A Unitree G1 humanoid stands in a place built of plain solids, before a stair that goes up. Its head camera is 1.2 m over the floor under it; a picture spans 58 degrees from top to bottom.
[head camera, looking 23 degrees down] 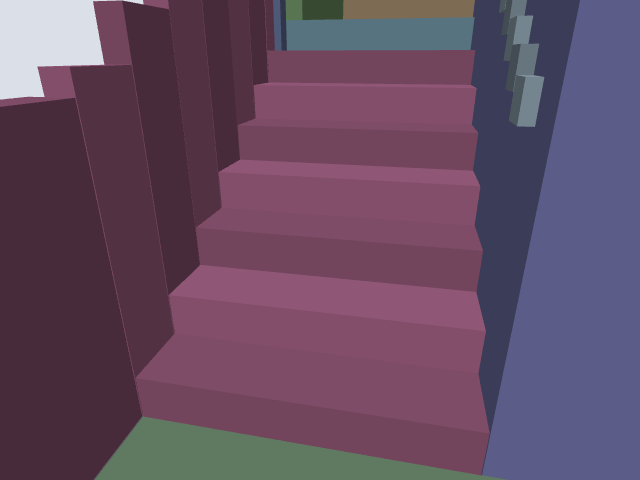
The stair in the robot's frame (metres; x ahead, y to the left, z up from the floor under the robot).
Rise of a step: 0.18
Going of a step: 0.27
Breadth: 1.17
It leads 12 degrees to the right of straight ahead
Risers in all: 8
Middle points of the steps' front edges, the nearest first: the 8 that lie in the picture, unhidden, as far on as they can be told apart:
1.07 0.07 0.18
1.34 0.01 0.35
1.60 -0.04 0.53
1.86 -0.10 0.70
2.13 -0.15 0.88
2.39 -0.21 1.06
2.65 -0.26 1.23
2.92 -0.32 1.41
